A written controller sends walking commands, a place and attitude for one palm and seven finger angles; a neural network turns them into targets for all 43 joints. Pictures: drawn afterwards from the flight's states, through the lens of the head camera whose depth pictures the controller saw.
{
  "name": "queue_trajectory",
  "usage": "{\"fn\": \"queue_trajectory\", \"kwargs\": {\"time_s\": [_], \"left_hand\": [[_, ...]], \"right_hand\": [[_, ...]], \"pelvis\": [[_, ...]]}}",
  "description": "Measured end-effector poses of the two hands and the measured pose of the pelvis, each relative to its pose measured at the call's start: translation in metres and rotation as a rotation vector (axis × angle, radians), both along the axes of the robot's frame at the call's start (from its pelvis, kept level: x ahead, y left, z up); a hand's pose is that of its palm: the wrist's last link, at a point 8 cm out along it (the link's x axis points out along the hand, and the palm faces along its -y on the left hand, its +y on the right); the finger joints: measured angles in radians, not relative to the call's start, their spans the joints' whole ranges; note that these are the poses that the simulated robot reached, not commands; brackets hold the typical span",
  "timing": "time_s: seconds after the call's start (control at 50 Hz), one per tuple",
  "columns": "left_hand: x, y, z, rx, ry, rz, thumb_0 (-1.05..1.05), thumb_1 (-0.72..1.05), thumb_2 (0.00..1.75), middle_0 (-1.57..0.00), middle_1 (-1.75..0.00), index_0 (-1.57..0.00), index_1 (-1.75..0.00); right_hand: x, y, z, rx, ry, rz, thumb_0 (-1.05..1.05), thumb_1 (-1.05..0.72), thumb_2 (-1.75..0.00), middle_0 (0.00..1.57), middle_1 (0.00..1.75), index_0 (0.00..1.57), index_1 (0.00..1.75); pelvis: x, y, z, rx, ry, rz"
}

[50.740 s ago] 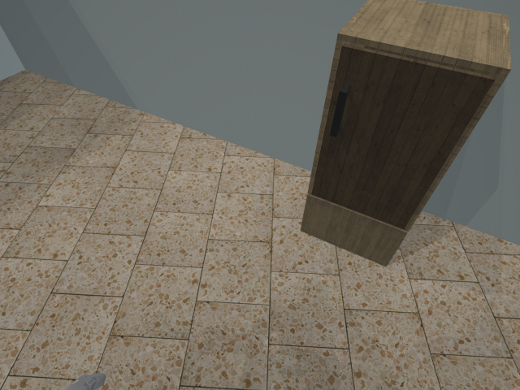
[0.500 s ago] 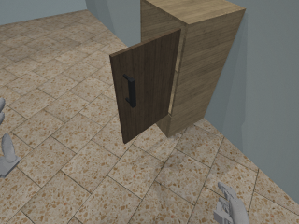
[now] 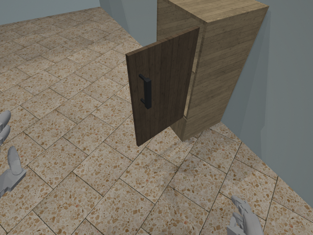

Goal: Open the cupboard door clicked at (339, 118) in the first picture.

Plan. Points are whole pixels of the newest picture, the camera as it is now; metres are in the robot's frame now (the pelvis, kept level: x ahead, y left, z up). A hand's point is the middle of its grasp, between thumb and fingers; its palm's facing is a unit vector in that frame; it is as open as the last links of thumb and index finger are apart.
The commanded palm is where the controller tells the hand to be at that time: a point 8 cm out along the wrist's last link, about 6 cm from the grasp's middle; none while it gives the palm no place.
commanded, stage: let the arm hang, fingers relaxed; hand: left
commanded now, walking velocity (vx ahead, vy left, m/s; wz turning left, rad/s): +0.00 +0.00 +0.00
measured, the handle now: (144, 91) +0.65 +0.09 -0.05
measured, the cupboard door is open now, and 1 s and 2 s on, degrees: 98 98 98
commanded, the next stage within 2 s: look to check the result in 1.10 s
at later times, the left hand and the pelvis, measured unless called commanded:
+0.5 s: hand out of the picture -0.05 +0.16 -0.18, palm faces +0.05 -0.98 -0.21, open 7.2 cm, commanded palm none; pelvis -0.01 -0.03 +0.00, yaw +2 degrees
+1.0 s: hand out of the picture +0.01 +0.15 -0.18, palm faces +0.06 -0.98 -0.20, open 7.3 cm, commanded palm none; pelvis +0.00 -0.03 +0.00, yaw +2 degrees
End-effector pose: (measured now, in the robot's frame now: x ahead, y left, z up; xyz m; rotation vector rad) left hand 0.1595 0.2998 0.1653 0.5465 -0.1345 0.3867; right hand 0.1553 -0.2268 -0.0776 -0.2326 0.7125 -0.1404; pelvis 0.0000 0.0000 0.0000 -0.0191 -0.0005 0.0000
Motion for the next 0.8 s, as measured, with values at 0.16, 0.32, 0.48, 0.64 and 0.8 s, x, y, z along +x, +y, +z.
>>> {"fn": "queue_trajectory", "kwargs": {"time_s": [0.16,0.32,0.48,0.64,0.8], "left_hand": [[-0.018,-0.014,-0.198,-0.283,0.802,0.081,0.0,0.9,0.9,-0.2,-0.3,-0.2,-0.3],[-0.137,-0.091,-0.31,-0.576,1.333,0.154,0.01,0.95,0.9,-0.21,-0.3,-0.2,-0.3],[-0.209,-0.09,-0.31,-0.612,1.515,0.291,0.0,0.95,0.9,-0.21,-0.3,-0.2,-0.3],[-0.21,-0.084,-0.303,-0.587,1.515,0.337,0.0,0.92,0.9,-0.2,-0.3,-0.2,-0.3],[-0.174,-0.093,-0.305,-0.593,1.43,0.284,0.0,0.91,0.9,-0.2,-0.3,-0.2,-0.3]], "right_hand": [[-0.018,-0.027,-0.048,0.035,0.201,0.031,0.01,-0.9,-0.9,0.21,0.3,0.21,0.3],[-0.098,-0.047,-0.056,-0.011,0.505,-0.031,0.01,-0.91,-0.9,0.2,0.3,0.21,0.3],[-0.156,-0.042,-0.066,0.018,0.712,-0.073,0.01,-0.91,-0.9,0.2,0.3,0.2,0.3],[-0.165,-0.021,-0.076,0.088,0.731,-0.078,0.01,-0.91,-0.9,0.2,0.3,0.2,0.3],[-0.159,-0.011,-0.079,0.114,0.713,-0.077,0.01,-0.92,-0.9,0.2,0.3,0.21,0.3]], "pelvis": [[-0.008,0.0,-0.011,0.013,0.016,0.023],[-0.01,-0.018,-0.008,0.017,-0.01,0.031],[-0.01,-0.026,-0.004,0.005,-0.018,0.042],[-0.008,-0.026,-0.002,0.007,-0.029,0.039],[-0.005,-0.026,-0.002,0.014,-0.034,0.038]]}}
